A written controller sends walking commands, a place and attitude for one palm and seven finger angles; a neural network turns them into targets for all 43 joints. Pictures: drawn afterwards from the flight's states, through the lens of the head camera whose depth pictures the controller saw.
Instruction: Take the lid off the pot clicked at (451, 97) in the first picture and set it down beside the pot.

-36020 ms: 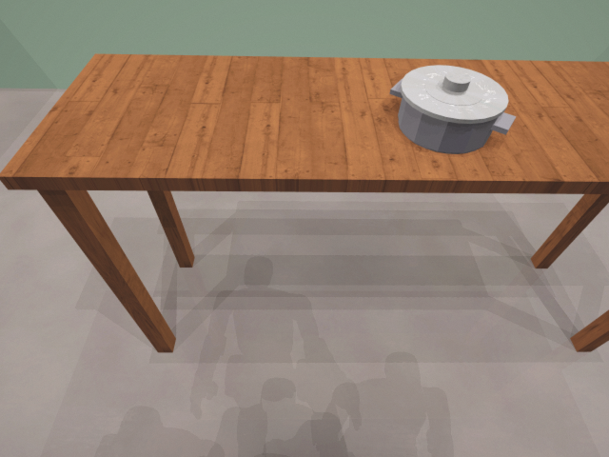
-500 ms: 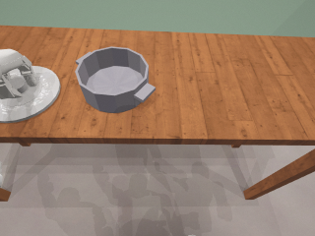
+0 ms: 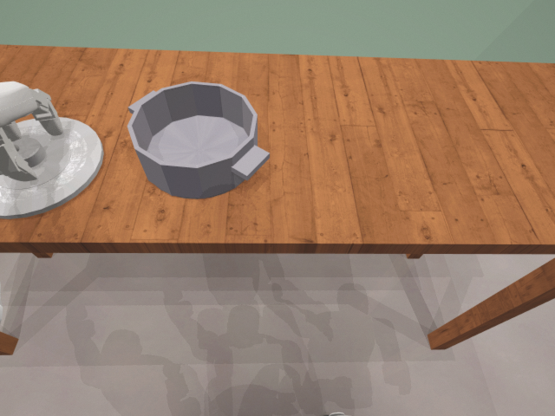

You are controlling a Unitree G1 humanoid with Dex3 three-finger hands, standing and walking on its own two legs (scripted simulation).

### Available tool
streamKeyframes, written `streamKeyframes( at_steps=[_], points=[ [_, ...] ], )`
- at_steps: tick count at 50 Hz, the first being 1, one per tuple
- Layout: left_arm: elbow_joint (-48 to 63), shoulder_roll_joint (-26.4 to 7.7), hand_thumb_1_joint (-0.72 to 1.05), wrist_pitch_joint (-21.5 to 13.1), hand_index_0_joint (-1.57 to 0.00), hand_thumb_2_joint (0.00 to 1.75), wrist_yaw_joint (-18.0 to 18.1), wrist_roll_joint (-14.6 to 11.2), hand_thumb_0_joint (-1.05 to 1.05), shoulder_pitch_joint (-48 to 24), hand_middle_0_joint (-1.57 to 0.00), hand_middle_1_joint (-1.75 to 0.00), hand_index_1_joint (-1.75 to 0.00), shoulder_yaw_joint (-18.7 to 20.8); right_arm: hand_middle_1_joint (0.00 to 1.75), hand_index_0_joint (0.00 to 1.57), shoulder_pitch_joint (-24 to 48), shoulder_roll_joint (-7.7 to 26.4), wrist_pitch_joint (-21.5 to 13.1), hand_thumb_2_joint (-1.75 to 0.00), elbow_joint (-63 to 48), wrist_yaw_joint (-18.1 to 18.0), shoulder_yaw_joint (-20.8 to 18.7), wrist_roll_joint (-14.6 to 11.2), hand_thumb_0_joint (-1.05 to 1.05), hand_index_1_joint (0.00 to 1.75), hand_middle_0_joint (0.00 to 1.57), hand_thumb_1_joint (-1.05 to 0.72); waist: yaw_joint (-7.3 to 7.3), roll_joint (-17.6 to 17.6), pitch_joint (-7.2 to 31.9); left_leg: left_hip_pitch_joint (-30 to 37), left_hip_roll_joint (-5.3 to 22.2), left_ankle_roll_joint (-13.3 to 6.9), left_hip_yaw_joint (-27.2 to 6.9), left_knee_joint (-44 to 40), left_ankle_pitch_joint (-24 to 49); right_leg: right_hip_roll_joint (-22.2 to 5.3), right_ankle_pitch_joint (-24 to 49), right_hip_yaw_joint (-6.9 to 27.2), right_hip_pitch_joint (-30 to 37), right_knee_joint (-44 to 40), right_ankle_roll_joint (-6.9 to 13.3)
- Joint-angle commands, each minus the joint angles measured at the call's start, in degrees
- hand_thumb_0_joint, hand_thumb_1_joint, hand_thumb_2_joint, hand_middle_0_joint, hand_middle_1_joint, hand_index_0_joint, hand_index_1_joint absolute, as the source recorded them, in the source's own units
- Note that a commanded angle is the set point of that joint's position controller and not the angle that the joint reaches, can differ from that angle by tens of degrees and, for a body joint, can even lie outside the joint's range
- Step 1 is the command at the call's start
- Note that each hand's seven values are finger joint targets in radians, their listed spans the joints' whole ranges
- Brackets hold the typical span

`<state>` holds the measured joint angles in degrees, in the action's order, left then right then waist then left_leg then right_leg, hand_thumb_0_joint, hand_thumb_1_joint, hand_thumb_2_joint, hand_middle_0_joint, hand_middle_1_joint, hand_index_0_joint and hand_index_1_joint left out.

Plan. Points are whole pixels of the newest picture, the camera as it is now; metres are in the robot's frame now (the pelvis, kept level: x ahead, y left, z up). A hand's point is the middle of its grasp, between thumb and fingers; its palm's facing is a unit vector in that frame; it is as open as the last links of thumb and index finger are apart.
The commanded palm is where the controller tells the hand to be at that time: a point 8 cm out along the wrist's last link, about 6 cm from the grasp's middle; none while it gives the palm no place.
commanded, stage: open the fingers wide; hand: left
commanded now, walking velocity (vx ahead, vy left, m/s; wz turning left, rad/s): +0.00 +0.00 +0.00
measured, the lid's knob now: (25, 153) +0.47 +0.34 +0.10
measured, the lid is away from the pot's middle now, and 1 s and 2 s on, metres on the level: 0.24 0.24 0.24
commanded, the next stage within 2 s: raise the empty hand in 0.24 s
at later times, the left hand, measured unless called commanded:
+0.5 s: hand (14, 139) +0.45 +0.32 +0.14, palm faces -0.38 -0.08 -0.92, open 11.0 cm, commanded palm +0.47 +0.33 +0.21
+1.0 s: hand out of the picture +0.46 +0.33 +0.20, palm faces -0.32 -0.08 -0.94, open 11.0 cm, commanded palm +0.47 +0.33 +0.26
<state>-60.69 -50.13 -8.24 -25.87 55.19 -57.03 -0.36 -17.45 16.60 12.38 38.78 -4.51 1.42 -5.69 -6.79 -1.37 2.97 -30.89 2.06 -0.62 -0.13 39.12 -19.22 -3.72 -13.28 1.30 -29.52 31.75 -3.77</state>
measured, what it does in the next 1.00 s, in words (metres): stands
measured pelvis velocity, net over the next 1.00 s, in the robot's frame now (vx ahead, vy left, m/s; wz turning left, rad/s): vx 0.01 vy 0.00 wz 0.01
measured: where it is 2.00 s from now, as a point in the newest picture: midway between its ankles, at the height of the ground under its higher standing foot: outside the picture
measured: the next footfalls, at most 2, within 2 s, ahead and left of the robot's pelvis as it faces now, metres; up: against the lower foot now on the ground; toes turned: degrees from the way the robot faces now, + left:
none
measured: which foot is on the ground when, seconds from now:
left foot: down 0.00-1.00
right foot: down 0.00-1.00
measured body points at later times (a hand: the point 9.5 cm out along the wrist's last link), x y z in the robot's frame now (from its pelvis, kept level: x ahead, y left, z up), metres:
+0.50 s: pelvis +0.00 +0.00 +0.00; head +0.07 +0.01 +0.45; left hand +0.47 +0.33 +0.20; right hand +0.05 -0.28 -0.12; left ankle +0.00 +0.11 -0.72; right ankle +0.02 -0.19 -0.72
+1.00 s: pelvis +0.01 +0.00 +0.01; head +0.07 +0.00 +0.46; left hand +0.47 +0.33 +0.25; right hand +0.05 -0.28 -0.12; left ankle +0.00 +0.11 -0.72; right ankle +0.02 -0.19 -0.72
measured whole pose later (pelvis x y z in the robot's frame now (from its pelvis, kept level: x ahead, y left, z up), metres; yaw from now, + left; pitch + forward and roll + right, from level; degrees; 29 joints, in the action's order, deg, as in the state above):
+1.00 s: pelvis +0.01 +0.00 +0.01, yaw +0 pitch +9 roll -2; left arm -59.0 -51.5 -3.7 -28.0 56.1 -62.6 -1.9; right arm -16.6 16.7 12.5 38.4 -3.6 1.5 -5.7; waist -6.4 -1.9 2.7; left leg -25.8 1.5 -0.6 0.0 33.7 -17.3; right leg -4.2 -11.7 1.2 -24.5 26.7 -3.7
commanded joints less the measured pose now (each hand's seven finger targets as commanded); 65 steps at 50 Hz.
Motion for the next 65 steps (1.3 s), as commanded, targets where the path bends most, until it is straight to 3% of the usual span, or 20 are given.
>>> streamKeyframes(
  at_steps=[1, 5, 8, 10, 11, 14, 16, 18, 21, 26, 29, 33, 40, 43, 49, 53, 57, 61, 64, 65],
  points=[
    [10.89, -18.13, -0.04, 0.49, -0.38, 0.71, 2.12, -0.11, 0.0, -26.24, -0.38, -0.81, -0.81, 3.53, 0.3, 0.2, -3.24, 10.07, -0.73, -0.9, -4.75, -0.96, -3.77, 0.41, 0.0, 0.3, 0.2, -0.9, -0.22, -7.11, 21.88, 14.0, -4.31, -2.87, 1.79, -4.66, 20.07, 7.22, 11.88, -5.74, 7.16, -1.78, 5.31],
    [13.91, -20.39, -0.05, 0.15, -0.38, 0.72, 2.4, -0.61, 0.0, -26.95, -0.38, -0.8, -0.8, 5.78, 0.3, 0.2, -3.73, 10.05, -1.05, -0.9, -4.82, -1.14, -3.93, 0.56, 0.0, 0.3, 0.2, -0.9, 0.14, -8.22, 25.36, 16.76, -4.12, -2.97, 1.39, -4.38, 23.43, 7.17, 13.45, -5.36, 8.53, -1.79, 5.09],
    [9.48, -18.63, -0.05, 0.4, -0.38, 0.72, 2.14, -0.48, 0.0, -23.56, -0.38, -0.8, -0.8, 5.09, 0.3, 0.2, -3.47, 9.88, -0.84, -0.9, -4.64, -1.1, -3.85, 0.48, 0.0, 0.3, 0.2, -0.9, -0.12, -5.18, 21.67, 14.37, -4.19, -2.94, 1.71, -4.46, 22.4, 7.2, 12.93, -5.85, 7.46, -1.99, 5.0],
    [11.83, -17.68, -0.05, 0.34, -0.38, 0.73, 2.08, -0.54, 0.0, -25.32, -0.38, -0.79, -0.79, 3.85, 0.3, 0.2, -3.1, 10.07, -0.65, -0.9, -4.68, -0.8, -3.94, 0.44, 0.0, 0.3, 0.2, -0.9, 0.0, -7.48, 21.5, 15.48, -3.88, -2.66, 1.63, -4.85, 23.39, 7.17, 12.68, -5.81, 6.69, -2.06, 5.13],
    [13.11, -18.01, -0.05, 0.24, -0.38, 0.73, 2.29, -0.41, 0.0, -25.09, -0.38, -0.79, -0.79, 4.43, 0.3, 0.2, -3.31, 9.94, -0.59, -0.9, -4.91, -0.65, -4.1, 0.54, 0.0, 0.3, 0.2, -0.9, 0.27, -7.54, 23.13, 16.8, -3.83, -2.73, 1.22, -4.69, 25.1, 7.23, 13.06, -5.79, 7.02, -1.97, 5.18],
    [10.38, -16.16, -0.06, 0.33, -0.39, 0.74, 1.97, -0.6, 0.0, -23.73, -0.39, -0.79, -0.79, 3.11, 0.3, 0.2, -2.87, 9.96, -0.52, -0.9, -4.94, -0.69, -3.96, 0.39, 0.0, 0.3, 0.2, -0.9, -0.1, -5.92, 20.74, 15.22, -3.92, -2.78, 1.68, -4.9, 22.97, 7.27, 12.31, -5.86, 6.43, -2.27, 5.26],
    [9.28, -17.6, -0.06, 0.69, -0.39, 0.75, 2.07, -0.33, 0.0, -24.83, -0.39, -0.78, -0.78, 3.57, 0.3, 0.2, -2.76, 10.09, -0.47, -0.9, -4.97, -0.88, -3.81, 0.36, 0.0, 0.3, 0.2, -0.9, -0.27, -4.81, 20.38, 13.11, -4.32, -2.91, 2.18, -5.1, 17.81, 7.11, 10.92, -5.47, 7.14, -2.26, 5.1],
    [14.43, -20.98, -0.06, 0.17, -0.39, 0.75, 2.61, -0.12, 0.0, -28.35, -0.39, -0.78, -0.78, 5.77, 0.3, 0.2, -3.01, 10.03, -0.67, -0.9, -5.44, -1.02, -3.9, 0.5, 0.0, 0.3, 0.2, -0.9, 0.35, -7.55, 24.47, 15.12, -4.37, -2.94, 1.51, -5.37, 20.46, 7.0, 12.44, -5.29, 9.12, -1.95, 5.28],
    [14.83, -21.64, -0.06, 0.14, -0.39, 0.75, 2.72, -0.22, 0.0, -28.88, -0.39, -0.78, -0.78, 6.55, 0.3, 0.2, -2.89, 9.77, -1.05, -0.9, -5.26, -1.38, -3.79, 0.59, 0.0, 0.3, 0.2, -0.9, 0.2, -8.69, 25.45, 17.29, -4.17, -2.91, 1.29, -4.77, 23.72, 6.95, 13.74, -5.31, 9.11, -2.19, 5.08],
    [9.31, -18.52, -0.06, 1.56, -0.39, 0.75, 1.77, -0.19, 0.0, -25.52, -0.39, -0.78, -0.78, 4.21, 0.3, 0.2, -2.15, 9.73, -0.95, -0.9, -5.17, -0.95, -3.54, 0.34, 0.0, 0.3, 0.2, -0.9, 0.14, -5.45, 20.89, 14.96, -4.2, -2.89, 1.86, -5.54, 22.1, 7.05, 13.13, -5.62, 8.79, -2.9, 5.0],
    [11.35, -14.59, -0.06, 2.43, -0.39, 0.75, 1.09, -0.47, 0.0, -28.83, -0.39, -0.78, -0.78, 0.18, 0.3, 0.2, -1.55, 9.78, -1.01, -0.9, -5.19, -0.83, -3.58, 0.13, 0.0, 0.3, 0.2, -0.9, -0.37, -7.02, 19.96, 16.46, -3.94, -2.84, 1.99, -6.6, 21.65, 6.98, 12.16, -5.84, 7.82, -3.74, 5.22],
    [11.89, -19.7, -0.06, 2.9, -0.39, 0.75, 0.96, -0.42, 0.0, -31.45, -0.39, -0.78, -0.78, 3.58, 0.3, 0.2, -2.32, 10.1, -1.29, -0.9, -4.87, -1.14, -3.26, 0.27, 0.0, 0.3, 0.2, -0.9, -0.12, -5.26, 22.66, 15.8, -4.33, -3.09, 1.86, -7.35, 19.15, 6.77, 12.76, -5.37, 11.31, -4.05, 4.97],
    [11.87, -19.33, -0.06, 3.58, -0.39, 0.75, 0.64, 0.32, 0.0, -32.09, -0.39, -0.78, -0.78, 3.01, 0.3, 0.2, -1.98, 9.82, -1.37, -0.9, -5.04, -0.8, -3.17, 0.44, 0.0, 0.3, 0.2, -0.9, 0.07, -6.75, 23.13, 17.8, -4.14, -2.92, 1.63, -7.59, 24.73, 6.77, 15.01, -5.45, 12.11, -4.46, 4.95],
    [10.43, -18.07, -0.06, 4.32, -0.39, 0.75, 0.21, 0.2, 0.0, -30.82, -0.39, -0.78, -0.78, 2.34, 0.3, 0.2, -1.6, 9.78, -1.2, -0.9, -5.07, -0.28, -3.21, 0.36, 0.0, 0.3, 0.2, -0.9, 0.14, -6.36, 20.18, 17.1, -4.05, -2.83, 1.7, -8.28, 24.33, 6.74, 14.44, -5.8, 11.72, -5.14, 5.03],
    [15.77, -19.53, -0.06, 4.7, -0.39, 0.75, 0.08, 0.23, 0.0, -33.48, -0.39, -0.78, -0.78, 3.29, 0.3, 0.2, -0.93, 9.8, -1.15, -0.9, -5.84, 0.2, -3.41, 0.47, 0.0, 0.3, 0.2, -0.9, 0.78, -8.9, 23.71, 20.86, -3.88, -2.84, 1.1, -8.79, 29.65, 6.58, 16.4, -5.65, 13.46, -5.58, 5.23],
    [11.18, -17.86, -0.06, 5.98, -0.39, 0.75, -0.66, 0.07, 0.0, -31.99, -0.39, -0.78, -0.78, 2.11, 0.3, 0.2, -0.7, 9.87, -0.76, -0.9, -5.31, 0.49, -3.25, 0.39, 0.0, 0.3, 0.2, -0.9, 0.19, -4.1, 19.26, 17.41, -4.03, -2.89, 1.92, -10.1, 22.97, 6.46, 14.33, -5.81, 13.62, -6.67, 4.83],
    [14.96, -18.69, -0.06, 6.31, -0.39, 0.75, -0.51, 0.66, 0.0, -35.38, -0.39, -0.78, -0.78, 2.3, 0.3, 0.2, -0.14, 9.49, -0.95, -0.9, -5.72, 0.61, -3.23, 0.59, 0.0, 0.3, 0.2, -0.9, 0.48, -7.8, 22.15, 20.52, -4.02, -2.89, 1.38, -10.07, 27.67, 6.4, 15.83, -5.51, 14.48, -6.74, 5.03],
    [9.7, -19.32, -0.06, 7.16, -0.39, 0.75, -1.06, 0.93, 0.0, -34.77, -0.39, -0.78, -0.78, 1.81, 0.3, 0.2, -0.17, 10.06, -0.8, -0.9, -5.18, 0.39, -2.73, 0.41, 0.0, 0.3, 0.2, -0.9, 0.27, -3.25, 18.99, 16.7, -4.19, -2.83, 2.42, -11.35, 21.2, 6.15, 14.78, -5.62, 15.63, -7.36, 4.81],
    [12.42, -17.77, -0.06, 7.37, -0.39, 0.75, -1.26, 1.12, 0.0, -38.83, -0.39, -0.78, -0.78, -0.38, 0.3, 0.2, 0.24, 9.89, -1.34, -0.9, -5.36, 0.14, -2.74, 0.27, 0.0, 0.3, 0.2, -0.9, 0.01, -6.67, 20.3, 19.35, -4.04, -2.89, 2.43, -11.63, 23.75, 6.07, 15.49, -5.53, 15.47, -7.89, 5.05],
    [15.04, -19.59, -0.06, 7.2, -0.39, 0.75, -1.02, 1.41, 0.0, -41.09, -0.39, -0.78, -0.78, 0.9, 0.3, 0.2, -0.22, 9.77, -1.59, -0.9, -5.33, 0.26, -2.81, 0.54, 0.0, 0.3, 0.2, -0.9, 0.25, -7.48, 23.03, 20.7, -4.14, -2.95, 1.98, -11.47, 25.18, 6.14, 16.13, -5.2, 16.66, -7.65, 4.89]
  ],
)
